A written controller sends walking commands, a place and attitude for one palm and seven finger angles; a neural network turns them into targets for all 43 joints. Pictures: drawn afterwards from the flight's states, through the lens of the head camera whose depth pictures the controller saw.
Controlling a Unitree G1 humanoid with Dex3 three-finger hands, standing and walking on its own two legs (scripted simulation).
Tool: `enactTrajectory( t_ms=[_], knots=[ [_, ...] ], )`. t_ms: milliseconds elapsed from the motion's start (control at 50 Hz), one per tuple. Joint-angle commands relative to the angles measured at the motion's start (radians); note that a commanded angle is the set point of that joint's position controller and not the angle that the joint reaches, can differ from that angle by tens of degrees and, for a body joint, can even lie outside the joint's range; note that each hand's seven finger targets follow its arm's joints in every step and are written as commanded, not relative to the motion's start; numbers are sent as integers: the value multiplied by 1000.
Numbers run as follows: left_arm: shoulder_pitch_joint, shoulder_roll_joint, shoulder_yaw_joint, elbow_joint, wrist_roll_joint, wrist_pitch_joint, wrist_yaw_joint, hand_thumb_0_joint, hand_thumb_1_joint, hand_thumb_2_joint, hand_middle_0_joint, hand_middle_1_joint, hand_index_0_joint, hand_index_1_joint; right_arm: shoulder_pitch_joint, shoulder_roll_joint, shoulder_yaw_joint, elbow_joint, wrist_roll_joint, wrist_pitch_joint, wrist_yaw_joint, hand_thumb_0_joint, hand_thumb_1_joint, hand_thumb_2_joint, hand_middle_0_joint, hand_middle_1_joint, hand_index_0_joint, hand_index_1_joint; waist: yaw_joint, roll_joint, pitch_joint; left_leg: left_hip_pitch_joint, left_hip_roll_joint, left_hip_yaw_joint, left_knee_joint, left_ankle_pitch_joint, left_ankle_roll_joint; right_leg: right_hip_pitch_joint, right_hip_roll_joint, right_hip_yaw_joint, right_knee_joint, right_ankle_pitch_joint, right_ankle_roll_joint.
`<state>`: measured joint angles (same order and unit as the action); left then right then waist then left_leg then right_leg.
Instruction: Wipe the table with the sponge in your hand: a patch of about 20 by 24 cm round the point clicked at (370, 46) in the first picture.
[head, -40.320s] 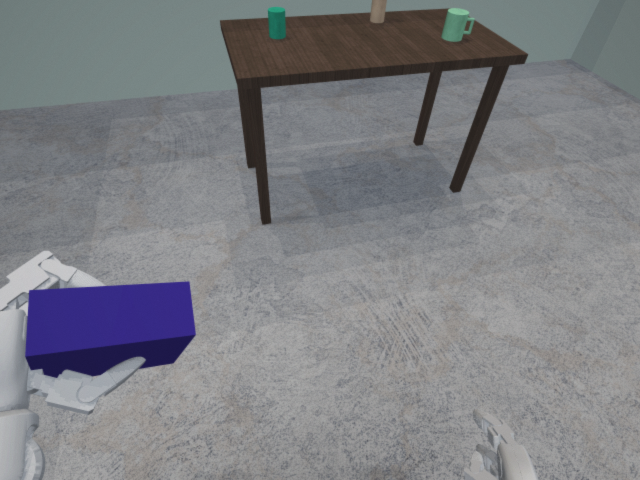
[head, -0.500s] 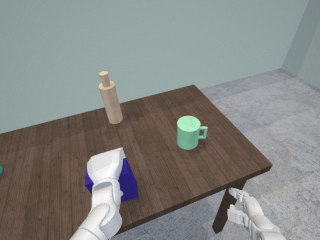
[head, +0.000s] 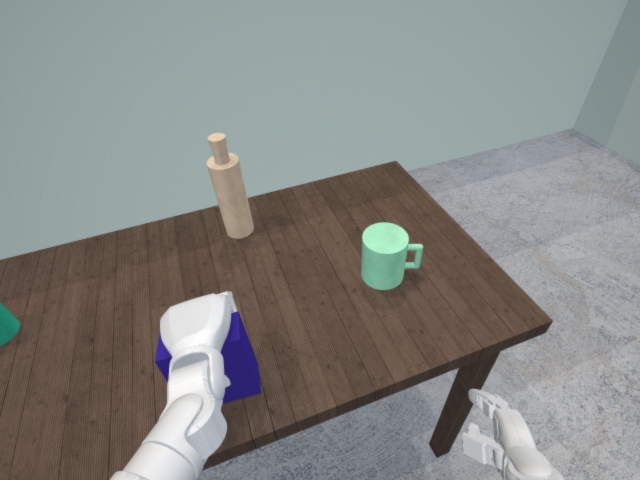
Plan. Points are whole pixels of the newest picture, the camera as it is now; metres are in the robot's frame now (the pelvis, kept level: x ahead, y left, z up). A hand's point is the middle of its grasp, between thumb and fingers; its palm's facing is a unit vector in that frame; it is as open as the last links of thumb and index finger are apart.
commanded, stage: wipe forward along the middle lane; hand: left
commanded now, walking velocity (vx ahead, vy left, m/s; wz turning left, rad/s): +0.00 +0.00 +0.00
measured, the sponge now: (216, 371) +0.27 +0.20 -0.04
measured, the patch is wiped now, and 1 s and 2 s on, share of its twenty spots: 1.00 1.00 1.00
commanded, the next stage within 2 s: slide back across to the first lane in 1.36 s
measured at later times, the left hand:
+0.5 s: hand (210, 317) +0.33 +0.22 +0.01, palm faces -0.08 -0.06 -1.00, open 9.7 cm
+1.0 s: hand (205, 292) +0.38 +0.24 +0.01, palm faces -0.10 -0.01 -0.99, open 9.6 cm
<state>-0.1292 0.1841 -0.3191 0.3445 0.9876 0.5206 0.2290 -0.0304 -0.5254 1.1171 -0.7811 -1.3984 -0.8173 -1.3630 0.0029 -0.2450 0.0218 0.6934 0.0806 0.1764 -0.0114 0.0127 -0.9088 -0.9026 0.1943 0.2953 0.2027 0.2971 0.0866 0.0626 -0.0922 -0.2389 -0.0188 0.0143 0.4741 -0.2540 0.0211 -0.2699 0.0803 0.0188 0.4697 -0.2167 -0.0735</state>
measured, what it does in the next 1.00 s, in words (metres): stands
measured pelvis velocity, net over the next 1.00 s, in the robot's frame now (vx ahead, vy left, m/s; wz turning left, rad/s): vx -0.02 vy -0.02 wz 0.02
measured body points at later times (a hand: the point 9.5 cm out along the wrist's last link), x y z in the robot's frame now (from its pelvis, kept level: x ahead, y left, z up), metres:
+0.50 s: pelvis -0.02 -0.01 -0.01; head -0.01 -0.04 +0.44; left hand +0.33 +0.22 +0.06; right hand +0.17 -0.25 -0.12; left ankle +0.00 +0.11 -0.74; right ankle +0.02 -0.07 -0.74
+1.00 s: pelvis -0.02 -0.02 -0.01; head +0.02 -0.04 +0.43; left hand +0.38 +0.24 +0.06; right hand +0.12 -0.27 -0.15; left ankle +0.00 +0.11 -0.74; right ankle +0.02 -0.07 -0.74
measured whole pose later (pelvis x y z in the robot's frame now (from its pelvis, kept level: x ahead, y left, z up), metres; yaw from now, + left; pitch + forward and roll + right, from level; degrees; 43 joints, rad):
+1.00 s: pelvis -0.02 -0.02 -0.01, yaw +1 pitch +11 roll +0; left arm -0.65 0.33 -0.11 1.01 0.99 0.29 0.32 0.01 -0.60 1.18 -0.83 -1.36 -0.87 -1.33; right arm 0.15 -0.26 0.01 0.74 0.08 0.12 -0.05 0.01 -0.91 -0.90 0.20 0.30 0.20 0.30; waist -0.02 0.06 -0.13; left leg -0.53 -0.01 -0.02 0.61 -0.27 0.02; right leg -0.54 0.09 -0.02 0.58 -0.22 -0.09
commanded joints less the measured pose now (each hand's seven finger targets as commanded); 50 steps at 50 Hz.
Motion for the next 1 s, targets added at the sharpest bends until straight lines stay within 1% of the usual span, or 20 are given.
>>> enactTrajectory(
  t_ms=[0, 40, 80, 100, 160, 220, 260, 300, 360, 420, 460, 500, 580, 640, 660, 700, 760, 820, 920, 980],
  knots=[
    [-292, 150, 99, 14, 57, -3, 54, 0, 100, 1300, -1200, -1600, -1200, -1600, -207, -100, -32, -165, -4, -56, -16, 0, -900, -900, 200, 300, 200, 300, -11, -146, -111, -26, -30, -43, -40, 63, 24, 31, -44, 108, -101, 12, -12],
    [-358, 146, 91, 59, 57, -3, 58, 0, 100, 1300, -1200, -1600, -1200, -1600, -199, -103, -32, -158, -3, -55, -23, 0, -900, -900, 200, 300, 200, 300, -23, -153, -102, -46, -30, -41, -39, 27, 23, 5, -48, 108, -107, -38, -7],
    [-369, 196, 147, 83, 46, -11, 68, 0, 100, 1300, -1200, -1600, -1200, -1600, -184, -108, -35, -157, -4, -58, -31, 0, -900, -900, 200, 300, 200, 300, -14, -173, -155, -63, -32, -35, -34, 24, 25, 37, -51, 113, -98, -31, -3],
    [-365, 182, 139, 106, 42, -13, 70, 0, 100, 1300, -1200, -1600, -1200, -1600, -184, -105, -31, -157, -5, -59, -35, 0, -900, -900, 200, 300, 200, 300, -16, -167, -146, -74, -32, -34, -32, 22, 23, 31, -53, 109, -97, -27, -2],
    [-431, 214, 160, 172, 46, -21, 72, 0, 100, 1300, -1200, -1600, -1200, -1600, -167, -111, -29, -144, -5, -55, -44, 0, -900, -900, 200, 300, 200, 300, -32, -170, -112, -110, -34, -39, -28, -15, 20, -4, -55, 125, -105, -77, -1],
    [-456, 192, 137, 231, 54, -34, 74, 0, 100, 1300, -1200, -1600, -1200, -1600, -140, -109, -30, -146, -5, -56, -47, 0, -900, -900, 200, 300, 200, 300, -39, -163, -135, -128, -32, -34, -14, -24, 20, -19, -59, 105, -88, -84, 3],
    [-488, 234, 174, 261, 45, -46, 75, 0, 100, 1300, -1200, -1600, -1200, -1600, -128, -115, -31, -143, -6, -55, -51, 0, -900, -900, 200, 300, 200, 300, -42, -175, -145, -152, -31, -35, -7, -35, 18, -18, -60, 117, -87, -92, 5],
    [-496, 218, 160, 284, 38, -60, 80, 0, 100, 1300, -1200, -1600, -1200, -1600, -116, -112, -32, -150, -6, -58, -54, 0, -900, -900, 200, 300, 200, 300, -45, -169, -155, -172, -31, -28, 2, -47, 20, -19, -67, 115, -83, -105, 12],
    [-519, 283, 217, 316, 41, -85, 87, 0, 100, 1300, -1200, -1600, -1200, -1600, -90, -121, -38, -141, -8, -60, -55, 0, -900, -900, 200, 300, 200, 300, -48, -179, -172, -195, -30, -34, 14, -38, 21, -11, -67, 127, -73, -76, 11],
    [-553, 245, 176, 357, 44, -101, 92, 0, 100, 1300, -1200, -1600, -1200, -1600, -73, -118, -37, -140, -7, -64, -56, 0, -900, -900, 200, 300, 200, 300, -67, -183, -136, -215, -28, -28, 25, -59, 23, -49, -71, 121, -76, -100, 18],
    [-582, 296, 217, 366, 41, -111, 97, 0, 100, 1300, -1200, -1600, -1200, -1600, -60, -123, -40, -137, -6, -66, -55, 0, -900, -900, 200, 300, 200, 300, -62, -174, -165, -226, -29, -31, 24, -67, 23, -40, -71, 127, -76, -124, 18],
    [-597, 279, 202, 392, 38, -125, 103, 0, 100, 1300, -1200, -1600, -1200, -1600, -39, -121, -42, -132, -8, -71, -56, 0, -900, -900, 200, 300, 200, 300, -69, -183, -178, -238, -25, -23, 34, -64, 26, -33, -77, 122, -68, -99, 22],
    [-657, 312, 216, 431, 39, -147, 111, 0, 100, 1300, -1200, -1600, -1200, -1600, -20, -125, -43, -121, -7, -74, -57, 0, -900, -900, 200, 300, 200, 300, -84, -176, -170, -264, -23, -23, 42, -77, 27, -47, -80, 126, -67, -118, 28],
    [-657, 313, 222, 474, 39, -161, 119, 0, 100, 1300, -1200, -1600, -1200, -1600, -1, -125, -46, -111, -9, -79, -53, 0, -900, -900, 200, 300, 200, 300, -82, -171, -192, -273, -19, -19, 55, -68, 26, -41, -85, 131, -59, -84, 27],
    [-666, 357, 263, 476, 38, -166, 122, 0, 100, 1300, -1200, -1600, -1200, -1600, 2, -130, -49, -110, -11, -77, -54, 0, -900, -900, 200, 300, 200, 300, -77, -179, -211, -279, -22, -24, 52, -64, 27, -29, -81, 133, -59, -86, 27],
    [-675, 317, 225, 498, 36, -174, 126, 0, 100, 1300, -1200, -1600, -1200, -1600, 13, -125, -48, -108, -9, -82, -53, 0, -900, -900, 200, 300, 200, 300, -89, -185, -207, -291, -20, -18, 60, -64, 29, -32, -86, 131, -56, -70, 32],
    [-750, 371, 252, 524, 42, -181, 128, 0, 100, 1300, -1200, -1600, -1200, -1600, 25, -133, -47, -96, -8, -82, -52, 0, -900, -900, 200, 300, 200, 300, -102, -179, -195, -303, -18, -24, 59, -77, 30, -53, -84, 131, -60, -94, 33],
    [-735, 374, 257, 564, 43, -190, 136, 0, 100, 1300, -1200, -1600, -1200, -1600, 48, -132, -50, -89, -10, -85, -50, 0, -900, -900, 200, 300, 200, 300, -98, -165, -229, -311, -15, -18, 72, -62, 30, -38, -88, 128, -48, -62, 34],
    [-829, 409, 253, 602, 43, -199, 135, 0, 100, 1300, -1200, -1600, -1200, -1600, 70, -140, -46, -78, -8, -88, -51, 0, -900, -900, 200, 300, 200, 300, -130, -171, -213, -345, -12, -18, 82, -83, 31, -54, -92, 138, -55, -85, 42],
    [-858, 422, 259, 624, 43, -207, 134, 0, 100, 1300, -1200, -1600, -1200, -1600, 90, -141, -48, -74, -7, -92, -48, 0, -900, -900, 200, 300, 200, 300, -133, -146, -242, -345, -9, -18, 90, -73, 34, -52, -92, 129, -44, -67, 41]
  ],
)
